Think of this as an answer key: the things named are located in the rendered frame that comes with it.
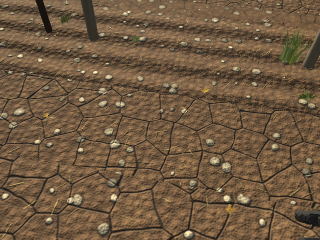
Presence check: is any right robot hand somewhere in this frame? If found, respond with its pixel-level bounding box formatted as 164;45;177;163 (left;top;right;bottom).
294;210;320;240

